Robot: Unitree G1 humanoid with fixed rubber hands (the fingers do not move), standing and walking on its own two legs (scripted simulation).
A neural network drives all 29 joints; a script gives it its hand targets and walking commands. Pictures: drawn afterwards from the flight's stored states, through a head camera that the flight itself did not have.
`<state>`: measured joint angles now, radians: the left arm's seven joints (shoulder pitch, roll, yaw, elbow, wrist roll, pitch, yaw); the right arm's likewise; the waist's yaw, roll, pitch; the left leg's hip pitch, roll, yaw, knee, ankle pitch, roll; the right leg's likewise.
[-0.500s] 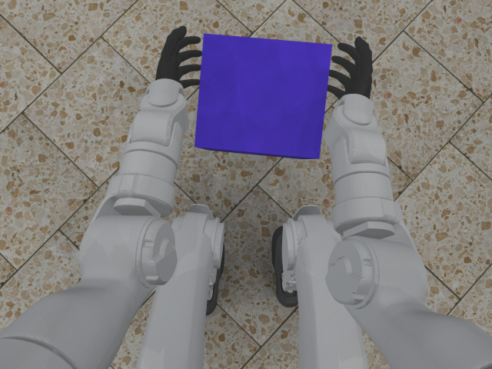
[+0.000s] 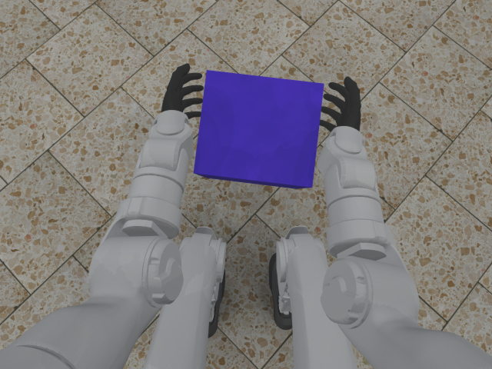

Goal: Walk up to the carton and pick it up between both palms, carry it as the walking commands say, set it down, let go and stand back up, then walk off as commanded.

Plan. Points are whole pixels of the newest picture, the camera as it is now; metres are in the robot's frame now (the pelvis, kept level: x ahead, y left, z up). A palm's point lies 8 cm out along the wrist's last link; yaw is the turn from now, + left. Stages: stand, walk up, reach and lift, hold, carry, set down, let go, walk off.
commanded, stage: reach and lift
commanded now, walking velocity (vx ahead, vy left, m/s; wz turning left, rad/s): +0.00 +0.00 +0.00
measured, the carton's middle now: (257, 137) +0.47 -0.01 -0.14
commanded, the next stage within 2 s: none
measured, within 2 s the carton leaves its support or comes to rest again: neither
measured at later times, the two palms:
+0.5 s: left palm (163, 101) +0.46 +0.12 +0.02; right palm (363, 120) +0.44 -0.14 +0.02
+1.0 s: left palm (140, 82) +0.45 +0.13 +0.10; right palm (394, 105) +0.43 -0.14 +0.10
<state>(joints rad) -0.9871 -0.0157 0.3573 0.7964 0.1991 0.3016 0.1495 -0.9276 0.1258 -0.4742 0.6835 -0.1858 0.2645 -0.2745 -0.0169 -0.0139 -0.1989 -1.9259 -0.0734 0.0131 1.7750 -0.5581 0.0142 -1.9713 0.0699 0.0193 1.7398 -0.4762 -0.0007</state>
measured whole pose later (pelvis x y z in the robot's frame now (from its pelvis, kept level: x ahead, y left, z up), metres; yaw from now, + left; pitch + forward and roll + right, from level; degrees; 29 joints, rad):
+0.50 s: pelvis +0.02 +0.00 +0.06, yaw +0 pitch +37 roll +1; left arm -0.87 -0.06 0.37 0.76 0.22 0.29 0.13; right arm -0.80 0.17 -0.46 0.65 -0.20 0.27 -0.27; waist -0.01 -0.01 -0.23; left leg -1.69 -0.07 0.00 1.58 -0.54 0.01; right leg -1.73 0.07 0.03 1.55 -0.47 0.00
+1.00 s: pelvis +0.03 +0.00 +0.13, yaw +0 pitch +31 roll +0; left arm -0.72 -0.09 0.39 0.72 0.25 0.27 0.09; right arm -0.66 0.20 -0.45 0.60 -0.23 0.26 -0.18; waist -0.01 0.00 -0.21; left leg -1.37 -0.07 -0.02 1.32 -0.49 0.02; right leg -1.41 0.07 0.03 1.30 -0.42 -0.01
